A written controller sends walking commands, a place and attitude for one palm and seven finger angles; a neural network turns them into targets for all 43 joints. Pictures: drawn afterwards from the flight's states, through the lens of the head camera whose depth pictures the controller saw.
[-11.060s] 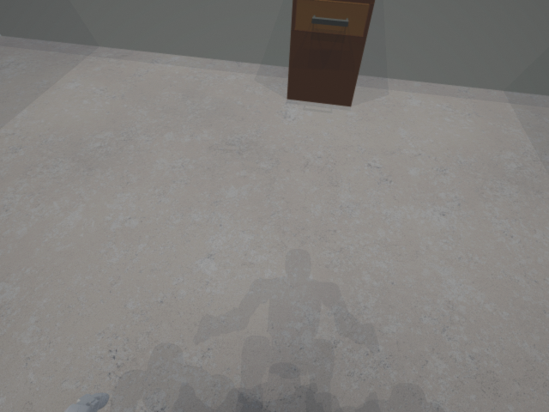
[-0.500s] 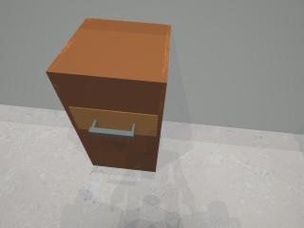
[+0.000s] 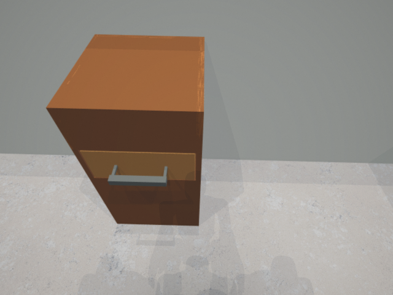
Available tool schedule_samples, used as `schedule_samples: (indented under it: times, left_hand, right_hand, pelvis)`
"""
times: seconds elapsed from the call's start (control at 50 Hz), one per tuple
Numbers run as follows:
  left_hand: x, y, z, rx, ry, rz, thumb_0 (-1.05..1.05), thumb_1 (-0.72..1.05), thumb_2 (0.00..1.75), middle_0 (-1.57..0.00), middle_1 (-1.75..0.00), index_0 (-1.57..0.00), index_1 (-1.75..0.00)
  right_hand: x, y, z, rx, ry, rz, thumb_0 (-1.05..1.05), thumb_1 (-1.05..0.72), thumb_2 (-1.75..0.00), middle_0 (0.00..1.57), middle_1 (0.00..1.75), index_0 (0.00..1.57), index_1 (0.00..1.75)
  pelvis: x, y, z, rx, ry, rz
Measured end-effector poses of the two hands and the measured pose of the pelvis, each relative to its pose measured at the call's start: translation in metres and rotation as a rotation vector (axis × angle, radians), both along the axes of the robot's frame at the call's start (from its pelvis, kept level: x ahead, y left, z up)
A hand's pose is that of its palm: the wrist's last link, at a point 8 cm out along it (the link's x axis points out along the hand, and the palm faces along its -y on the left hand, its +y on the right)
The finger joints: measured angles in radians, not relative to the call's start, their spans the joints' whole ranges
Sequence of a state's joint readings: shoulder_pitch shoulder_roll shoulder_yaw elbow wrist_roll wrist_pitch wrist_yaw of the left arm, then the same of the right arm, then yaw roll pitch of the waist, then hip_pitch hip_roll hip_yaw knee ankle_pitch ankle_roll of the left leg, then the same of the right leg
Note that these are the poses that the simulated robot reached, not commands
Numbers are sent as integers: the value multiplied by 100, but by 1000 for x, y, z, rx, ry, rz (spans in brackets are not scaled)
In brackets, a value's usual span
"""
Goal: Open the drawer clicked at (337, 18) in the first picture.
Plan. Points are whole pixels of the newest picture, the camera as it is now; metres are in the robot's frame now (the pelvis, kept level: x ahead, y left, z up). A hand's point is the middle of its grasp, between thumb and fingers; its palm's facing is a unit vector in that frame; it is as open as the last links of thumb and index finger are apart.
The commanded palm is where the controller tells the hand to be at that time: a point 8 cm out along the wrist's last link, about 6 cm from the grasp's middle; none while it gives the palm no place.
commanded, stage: come to a stop and stand still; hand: left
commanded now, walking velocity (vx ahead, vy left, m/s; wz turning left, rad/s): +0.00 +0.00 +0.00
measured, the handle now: (139, 174) +0.53 +0.23 -0.23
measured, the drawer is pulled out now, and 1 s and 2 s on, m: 0.00 0.00 0.00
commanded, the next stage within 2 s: look again from close up in 0.62 s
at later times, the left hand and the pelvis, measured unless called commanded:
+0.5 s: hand out of the picture +0.02 +0.16 -0.18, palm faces +0.03 -0.98 -0.20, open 7.3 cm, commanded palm none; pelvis +0.02 -0.01 +0.00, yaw +0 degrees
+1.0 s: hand out of the picture +0.00 +0.15 -0.18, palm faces +0.04 -0.98 -0.18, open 7.3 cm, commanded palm none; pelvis +0.02 -0.01 +0.00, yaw +1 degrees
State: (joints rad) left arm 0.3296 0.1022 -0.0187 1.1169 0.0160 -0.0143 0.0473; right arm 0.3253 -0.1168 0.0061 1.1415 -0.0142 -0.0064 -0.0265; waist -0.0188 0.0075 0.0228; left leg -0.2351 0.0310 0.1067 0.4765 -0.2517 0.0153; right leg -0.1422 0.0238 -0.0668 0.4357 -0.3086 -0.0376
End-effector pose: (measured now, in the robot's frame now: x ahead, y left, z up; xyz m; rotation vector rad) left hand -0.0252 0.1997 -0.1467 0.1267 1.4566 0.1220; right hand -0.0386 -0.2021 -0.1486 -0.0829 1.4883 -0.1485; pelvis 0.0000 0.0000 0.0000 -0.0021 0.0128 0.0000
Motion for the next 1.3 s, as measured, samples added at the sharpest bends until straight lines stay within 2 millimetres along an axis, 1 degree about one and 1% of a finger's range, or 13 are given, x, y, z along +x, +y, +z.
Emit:
schedule_samples:
  times: [0.06, 0.12, 0.24, 0.4, 0.48, 0.58, 0.74, 1.0, 1.3]
  left_hand:
    - [-2, -7, -4, -11, 4, -5, 1, 92, 90, -20, -29, -20, -30]
    - [0, -7, -5, -9, -3, 0, 1, 92, 90, -20, -29, -20, -30]
    - [15, 0, -5, 20, -47, 3, 1, 92, 90, -20, -29, -20, -30]
    - [32, 9, -1, 45, -91, 5, 1, 92, 90, -20, -29, -20, -30]
    - [35, 8, 0, 45, -91, 5, 1, 91, 90, -20, -29, -20, -30]
    - [34, 5, -1, 35, -77, 6, 0, 91, 90, -20, -29, -20, -30]
    - [28, 0, -1, 23, -52, 16, 0, 91, 90, -20, -29, -20, -30]
    - [17, -4, 1, 23, -18, 31, 0, 91, 90, -20, -29, -20, -30]
    - [18, -10, 3, 27, -18, 38, 0, 91, 90, -20, -29, -20, -30]
  right_hand:
    - [2, -5, -2, -2, -9, 6, 0, -92, -90, 20, 30, 20, 29]
    - [8, -7, -4, -7, -30, 13, 0, -91, -90, 20, 30, 20, 29]
    - [28, -10, -8, -11, -80, 28, 0, -91, -90, 20, 30, 20, 29]
    - [48, -22, -5, -31, -100, 55, 1, -93, -90, 20, 30, 20, 29]
    - [55, -26, -2, -39, -106, 64, 1, -93, -90, 20, 30, 20, 29]
    - [61, -30, 0, -46, -109, 69, 1, -92, -90, 20, 30, 20, 29]
    - [63, -30, 1, -48, -102, 73, 0, -92, -90, 20, 30, 20, 29]
    - [54, -26, 0, -29, -63, 75, 0, -92, -90, 20, 30, 20, 29]
    - [51, -27, -2, -17, -54, 72, 1, -92, -90, 20, 30, 20, 29]
  pelvis:
    - [-1, -2, -4, -14, 12, 12]
    - [3, -3, -6, -11, 12, 13]
    - [9, -6, -8, 3, -6, 7]
    - [15, -9, -5, 13, -15, 8]
    - [17, -11, -4, 15, -15, 7]
    - [20, -12, -3, 16, -15, 5]
    - [22, -13, -2, 17, -16, 5]
    - [24, -15, 0, 20, -13, 11]
    - [26, -19, 0, 24, -15, 12]
